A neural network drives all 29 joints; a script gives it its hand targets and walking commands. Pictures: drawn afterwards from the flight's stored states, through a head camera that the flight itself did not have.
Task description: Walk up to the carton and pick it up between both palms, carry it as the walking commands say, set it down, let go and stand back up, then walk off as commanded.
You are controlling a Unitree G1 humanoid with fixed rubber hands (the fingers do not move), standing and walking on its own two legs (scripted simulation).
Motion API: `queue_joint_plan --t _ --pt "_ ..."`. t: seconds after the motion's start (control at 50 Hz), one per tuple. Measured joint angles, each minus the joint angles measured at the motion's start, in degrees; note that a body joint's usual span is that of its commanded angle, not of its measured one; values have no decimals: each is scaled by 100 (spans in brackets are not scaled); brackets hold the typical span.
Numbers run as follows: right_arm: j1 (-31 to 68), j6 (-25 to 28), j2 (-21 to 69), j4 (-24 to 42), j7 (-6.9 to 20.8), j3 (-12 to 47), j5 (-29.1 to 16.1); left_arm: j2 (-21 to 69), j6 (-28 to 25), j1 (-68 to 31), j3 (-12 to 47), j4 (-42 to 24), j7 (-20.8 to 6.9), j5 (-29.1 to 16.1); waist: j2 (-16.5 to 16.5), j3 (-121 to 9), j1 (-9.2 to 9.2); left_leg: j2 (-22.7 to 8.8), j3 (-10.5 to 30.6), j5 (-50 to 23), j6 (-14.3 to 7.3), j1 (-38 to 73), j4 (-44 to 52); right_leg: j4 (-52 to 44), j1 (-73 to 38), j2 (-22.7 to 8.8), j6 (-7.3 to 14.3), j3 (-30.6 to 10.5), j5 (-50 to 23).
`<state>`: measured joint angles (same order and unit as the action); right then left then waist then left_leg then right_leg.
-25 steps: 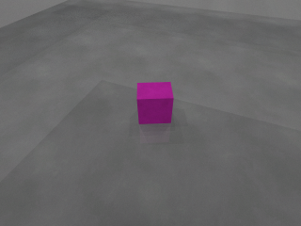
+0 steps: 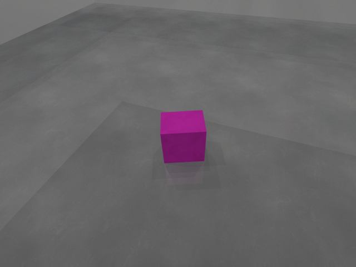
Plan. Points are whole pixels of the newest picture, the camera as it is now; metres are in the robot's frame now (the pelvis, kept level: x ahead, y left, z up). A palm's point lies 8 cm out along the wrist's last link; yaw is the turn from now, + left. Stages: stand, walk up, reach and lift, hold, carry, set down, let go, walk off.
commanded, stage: walk up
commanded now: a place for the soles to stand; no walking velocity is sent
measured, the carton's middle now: (183, 137) +1.07 +0.04 -0.61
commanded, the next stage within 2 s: none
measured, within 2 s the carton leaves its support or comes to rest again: neither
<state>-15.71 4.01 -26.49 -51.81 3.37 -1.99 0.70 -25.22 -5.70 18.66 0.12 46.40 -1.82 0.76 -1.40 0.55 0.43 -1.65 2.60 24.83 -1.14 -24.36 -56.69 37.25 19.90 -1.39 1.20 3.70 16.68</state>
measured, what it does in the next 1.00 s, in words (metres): walks ahead: left foot, then right foot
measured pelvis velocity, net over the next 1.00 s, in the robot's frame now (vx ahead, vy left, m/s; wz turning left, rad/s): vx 0.23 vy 0.06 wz -0.01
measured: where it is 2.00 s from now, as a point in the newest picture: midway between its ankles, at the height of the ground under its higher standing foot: (180, 245)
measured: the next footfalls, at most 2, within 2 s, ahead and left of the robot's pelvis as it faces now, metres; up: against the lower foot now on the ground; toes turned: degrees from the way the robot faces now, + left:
left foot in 0.16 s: +0.14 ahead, +0.14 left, +0.00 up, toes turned -1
right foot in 0.54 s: +0.23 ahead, -0.12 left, +0.00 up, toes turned -4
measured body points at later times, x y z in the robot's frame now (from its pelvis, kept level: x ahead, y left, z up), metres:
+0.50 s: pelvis +0.12 +0.02 +0.01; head +0.14 +0.04 +0.45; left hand +0.24 +0.34 -0.10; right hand +0.18 -0.32 -0.08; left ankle +0.10 +0.14 -0.72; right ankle +0.17 -0.11 -0.70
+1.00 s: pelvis +0.23 +0.06 +0.01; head +0.25 +0.08 +0.46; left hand +0.32 +0.38 -0.11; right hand +0.28 -0.29 -0.08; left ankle +0.25 +0.15 -0.72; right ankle +0.22 -0.10 -0.68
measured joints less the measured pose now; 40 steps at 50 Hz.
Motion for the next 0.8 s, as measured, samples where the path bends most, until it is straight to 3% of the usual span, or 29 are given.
queue_joint_plan --t 0.14,0.18,0.26,0.36,0.46,0.52,0.56,0.64,0.72,0.8 --pt "3 -3 -4 3 34 1 0 -135 4 145 -1 -3 -41 0 -38 -2 6 -70 4 -63 0 -146 1153 -82 -286 3 0 -27 277" --pt "3 3 -2 2 34 1 0 -175 49 124 -1 2 -51 1 2 -1 5 -50 -32 -649 0 -85 1552 -18 -277 -30 0 -31 378" --pt "-78 39 1 -1 11 -4 0 -130 174 -12 -1 -1 -46 0 92 11 10 1 -113 -695 3 125 1624 1349 154 -35 0 -143 598" --pt "-88 39 2 0 0 -3 0 -158 175 -334 -1 -4 -46 0 198 36 5 3 -118 -633 -18 375 1901 1507 613 -37 0 -168 605" --pt "-88 39 4 1 -5 -3 0 -121 164 -556 -1 -6 -46 0 211 45 2 6 -122 -428 -18 625 1914 1127 718 -38 0 -122 599" --pt "-89 36 5 2 -5 -2 0 -123 76 -565 -1 -8 -42 -1 221 49 -4 12 -130 -276 -17 639 1796 226 568 -32 0 17 266" --pt "-60 19 8 11 -11 2 0 -171 0 -452 -2 1 5 0 260 85 -10 61 -113 -51 -18 492 1102 9 414 -41 -5 -31 -262" --pt "-22 -42 4 18 -24 2 0 10 3 -127 1 -1 28 0 40 84 -6 55 -32 4 -17 92 4 73 76 -12 -6 -15 -25" --pt "-11 -42 2 19 1 3 0 -15 4 63 0 -3 17 0 -36 83 -2 -19 -26 8 -17 -98 260 -15 -152 -18 -6 -52 106" --pt "-11 -43 0 20 17 3 0 -132 17 68 0 -4 -19 0 -40 82 1 -42 -26 -35 -17 -80 1229 -16 -209 -15 -6 -39 252"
